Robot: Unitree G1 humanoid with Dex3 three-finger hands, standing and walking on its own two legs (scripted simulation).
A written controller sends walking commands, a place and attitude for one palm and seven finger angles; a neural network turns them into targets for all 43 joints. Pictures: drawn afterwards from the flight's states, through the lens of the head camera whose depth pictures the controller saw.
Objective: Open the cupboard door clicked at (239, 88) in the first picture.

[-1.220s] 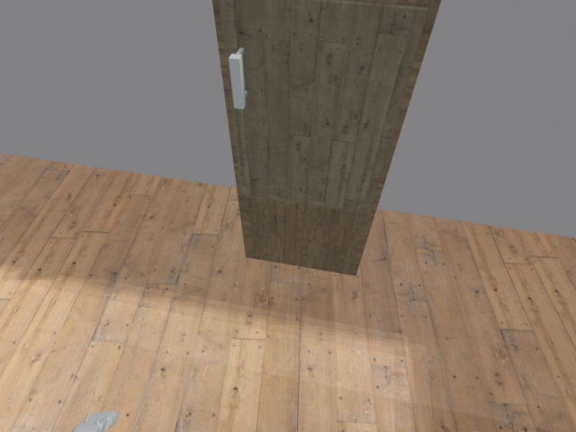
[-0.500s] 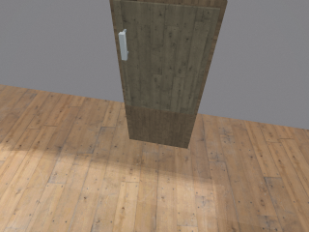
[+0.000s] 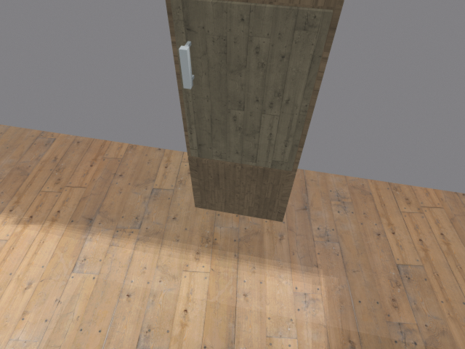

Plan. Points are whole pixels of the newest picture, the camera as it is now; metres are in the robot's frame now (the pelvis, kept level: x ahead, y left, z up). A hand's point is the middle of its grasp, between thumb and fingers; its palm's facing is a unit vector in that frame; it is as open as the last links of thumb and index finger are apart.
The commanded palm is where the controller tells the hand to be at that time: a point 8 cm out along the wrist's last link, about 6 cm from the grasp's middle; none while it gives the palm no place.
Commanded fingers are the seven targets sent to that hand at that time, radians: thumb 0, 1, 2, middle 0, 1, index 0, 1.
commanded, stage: look at it before walking up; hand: left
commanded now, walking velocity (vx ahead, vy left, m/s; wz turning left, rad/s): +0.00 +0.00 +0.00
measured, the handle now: (188, 64) +0.86 +0.19 +0.06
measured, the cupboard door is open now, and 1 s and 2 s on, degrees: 0 0 0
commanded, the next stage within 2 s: turn to face it in 0.22 s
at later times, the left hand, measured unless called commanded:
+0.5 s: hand out of the picture +0.07 +0.24 -0.16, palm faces -0.02 -0.95 -0.33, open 7.4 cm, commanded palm none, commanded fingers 0.00 0.90 0.90 -0.20 -0.30 -0.20 -0.30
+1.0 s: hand out of the picture +0.03 +0.21 -0.20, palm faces +0.00 -0.99 -0.15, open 7.4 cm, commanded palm none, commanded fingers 0.00 0.90 0.90 -0.20 -0.30 -0.20 -0.30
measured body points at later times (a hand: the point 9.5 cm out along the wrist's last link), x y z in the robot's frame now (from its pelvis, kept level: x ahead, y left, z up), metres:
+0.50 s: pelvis +0.01 +0.00 +0.00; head +0.01 +0.00 +0.45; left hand +0.07 +0.29 -0.13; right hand +0.09 -0.29 -0.13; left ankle +0.00 +0.12 -0.75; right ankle +0.00 -0.12 -0.75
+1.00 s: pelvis +0.05 +0.03 -0.02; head +0.04 +0.05 +0.43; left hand +0.03 +0.26 -0.18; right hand -0.01 -0.21 -0.16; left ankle +0.02 +0.12 -0.75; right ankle +0.00 -0.12 -0.74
